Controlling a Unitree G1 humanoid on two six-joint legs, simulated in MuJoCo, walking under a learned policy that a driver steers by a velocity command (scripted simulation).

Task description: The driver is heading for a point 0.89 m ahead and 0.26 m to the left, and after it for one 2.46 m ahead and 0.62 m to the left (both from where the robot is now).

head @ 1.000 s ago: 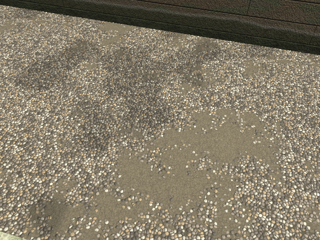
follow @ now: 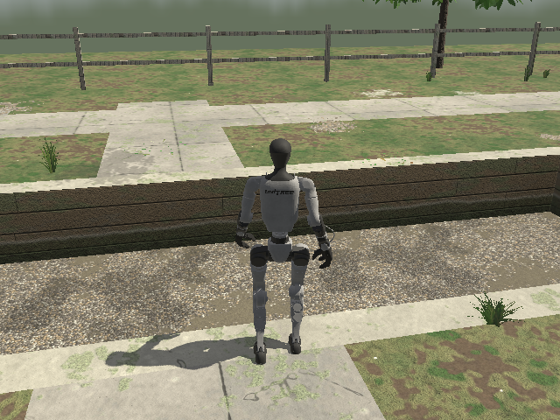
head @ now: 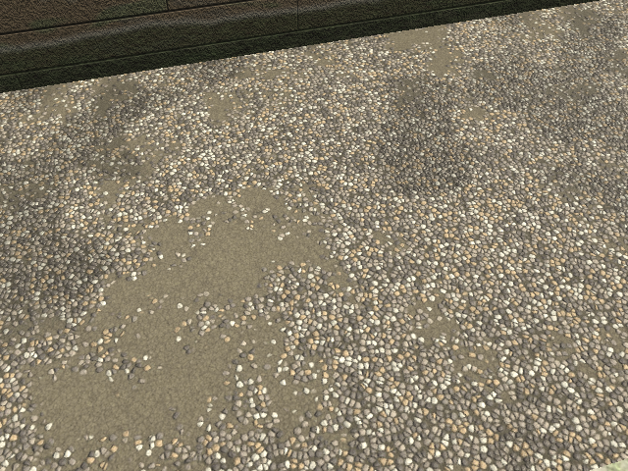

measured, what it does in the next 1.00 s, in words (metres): walks ahead: left foot, then right foot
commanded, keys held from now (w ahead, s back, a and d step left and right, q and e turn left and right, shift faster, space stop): w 0.68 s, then w+q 0.32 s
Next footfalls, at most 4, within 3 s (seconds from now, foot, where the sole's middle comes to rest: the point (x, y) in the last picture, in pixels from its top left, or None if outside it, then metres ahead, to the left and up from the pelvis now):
0.34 left None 0.11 0.08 -0.76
0.66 right None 0.13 -0.08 -0.76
2.52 left None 0.08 0.14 -0.76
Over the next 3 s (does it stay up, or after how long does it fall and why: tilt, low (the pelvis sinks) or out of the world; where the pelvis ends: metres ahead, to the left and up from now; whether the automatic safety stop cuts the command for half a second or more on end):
stays up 0.07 0.02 -0.01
